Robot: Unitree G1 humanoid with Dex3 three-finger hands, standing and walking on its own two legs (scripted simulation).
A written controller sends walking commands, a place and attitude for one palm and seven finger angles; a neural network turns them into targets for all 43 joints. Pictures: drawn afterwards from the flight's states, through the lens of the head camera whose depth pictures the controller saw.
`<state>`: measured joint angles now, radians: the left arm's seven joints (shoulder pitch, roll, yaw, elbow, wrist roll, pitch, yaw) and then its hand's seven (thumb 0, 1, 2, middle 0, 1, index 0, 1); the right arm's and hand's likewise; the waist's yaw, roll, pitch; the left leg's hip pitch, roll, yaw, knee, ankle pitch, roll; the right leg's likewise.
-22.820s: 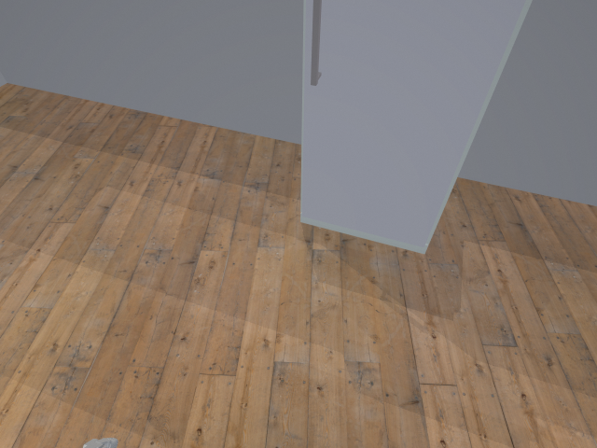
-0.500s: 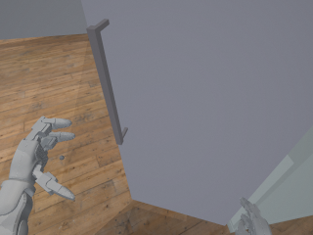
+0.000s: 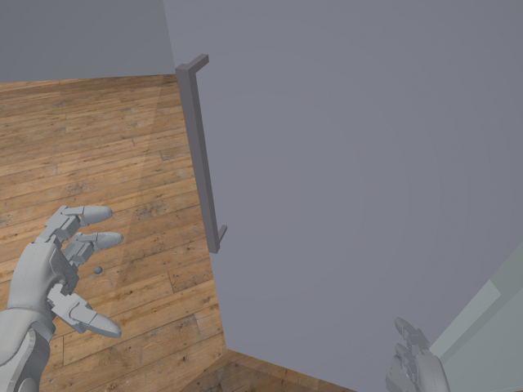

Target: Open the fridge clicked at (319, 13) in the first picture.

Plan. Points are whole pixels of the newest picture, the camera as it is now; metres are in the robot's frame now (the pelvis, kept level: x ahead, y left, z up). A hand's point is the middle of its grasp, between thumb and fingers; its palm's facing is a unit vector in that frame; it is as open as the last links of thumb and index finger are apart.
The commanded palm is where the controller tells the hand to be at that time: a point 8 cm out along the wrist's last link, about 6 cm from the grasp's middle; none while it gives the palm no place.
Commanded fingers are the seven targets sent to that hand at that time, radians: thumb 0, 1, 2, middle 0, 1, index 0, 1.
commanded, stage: draw the hand back to the body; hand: left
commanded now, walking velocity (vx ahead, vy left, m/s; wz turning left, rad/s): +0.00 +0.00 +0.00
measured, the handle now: (208, 172) +0.41 +0.15 +0.16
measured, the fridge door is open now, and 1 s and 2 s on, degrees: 64 64 64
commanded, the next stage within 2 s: step back with the hand held close in 1.12 s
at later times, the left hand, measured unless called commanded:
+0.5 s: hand (75, 257) +0.22 +0.27 +0.16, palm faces +0.44 -0.83 -0.35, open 11.2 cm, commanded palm +0.17 +0.30 +0.18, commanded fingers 0.00 0.50 0.71 -0.21 -0.53 -0.21 -0.53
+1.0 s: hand (62, 257) +0.20 +0.27 +0.17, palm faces +0.48 -0.80 -0.35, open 7.5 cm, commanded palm +0.16 +0.30 +0.19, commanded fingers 0.00 0.90 0.90 -0.20 -0.30 -0.20 -0.30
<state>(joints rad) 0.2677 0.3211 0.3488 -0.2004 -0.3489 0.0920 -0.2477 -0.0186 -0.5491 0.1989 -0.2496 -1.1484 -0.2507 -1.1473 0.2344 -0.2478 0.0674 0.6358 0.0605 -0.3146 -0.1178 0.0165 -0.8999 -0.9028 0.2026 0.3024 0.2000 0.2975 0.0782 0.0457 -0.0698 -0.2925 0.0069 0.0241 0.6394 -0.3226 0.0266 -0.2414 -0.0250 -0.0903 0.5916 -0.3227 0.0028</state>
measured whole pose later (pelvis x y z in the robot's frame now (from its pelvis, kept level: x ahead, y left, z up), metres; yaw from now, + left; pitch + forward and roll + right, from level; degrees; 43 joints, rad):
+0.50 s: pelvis +0.01 +0.01 +0.01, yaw -2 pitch -4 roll -1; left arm 0.40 0.35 0.31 -0.32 -0.08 -0.06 0.11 -0.01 0.15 0.54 -0.23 -0.74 -0.23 -0.74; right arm 0.23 -0.23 0.03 0.67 0.00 -0.16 -0.08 0.02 -0.90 -0.90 0.20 0.30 0.20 0.30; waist 0.08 0.05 0.01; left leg -0.14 0.00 0.06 0.48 -0.27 0.04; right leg -0.11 -0.03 -0.06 0.45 -0.27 0.01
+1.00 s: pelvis +0.01 +0.00 +0.01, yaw -2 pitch -5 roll -1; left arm 0.42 0.34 0.35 -0.36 -0.08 -0.05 0.11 0.01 0.86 0.88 -0.21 -0.32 -0.21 -0.32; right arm 0.20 -0.22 0.03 0.65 -0.01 -0.14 -0.07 0.02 -0.90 -0.90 0.20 0.30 0.20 0.30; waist 0.10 0.05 0.01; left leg -0.10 0.00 0.05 0.44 -0.25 0.03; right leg -0.07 -0.02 -0.06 0.41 -0.25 0.01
